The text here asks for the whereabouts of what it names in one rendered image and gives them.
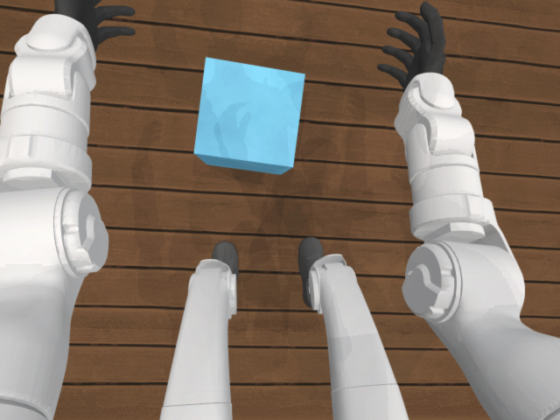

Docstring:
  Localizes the left robot upper arm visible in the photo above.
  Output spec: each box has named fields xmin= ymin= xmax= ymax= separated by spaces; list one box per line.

xmin=0 ymin=186 xmax=109 ymax=420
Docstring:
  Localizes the robot left thigh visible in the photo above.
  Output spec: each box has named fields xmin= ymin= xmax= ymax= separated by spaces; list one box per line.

xmin=159 ymin=268 xmax=237 ymax=420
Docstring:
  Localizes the robot right foot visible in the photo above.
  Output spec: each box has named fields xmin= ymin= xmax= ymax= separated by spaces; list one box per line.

xmin=298 ymin=237 xmax=324 ymax=308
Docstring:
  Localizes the left robot hand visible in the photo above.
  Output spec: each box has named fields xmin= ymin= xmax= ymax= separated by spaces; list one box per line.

xmin=53 ymin=0 xmax=136 ymax=52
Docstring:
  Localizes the robot left forearm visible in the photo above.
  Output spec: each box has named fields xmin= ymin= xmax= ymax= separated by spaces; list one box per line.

xmin=0 ymin=14 xmax=96 ymax=193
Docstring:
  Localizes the robot right forearm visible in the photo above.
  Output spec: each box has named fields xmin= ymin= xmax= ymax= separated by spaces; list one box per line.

xmin=394 ymin=73 xmax=525 ymax=302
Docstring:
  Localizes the right robot hand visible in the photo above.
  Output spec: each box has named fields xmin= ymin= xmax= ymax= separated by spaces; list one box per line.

xmin=377 ymin=2 xmax=446 ymax=92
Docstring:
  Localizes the carton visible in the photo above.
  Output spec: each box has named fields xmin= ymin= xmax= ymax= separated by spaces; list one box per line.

xmin=194 ymin=57 xmax=305 ymax=175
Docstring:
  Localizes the right robot upper arm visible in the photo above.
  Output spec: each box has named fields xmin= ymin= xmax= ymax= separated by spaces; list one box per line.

xmin=402 ymin=240 xmax=560 ymax=420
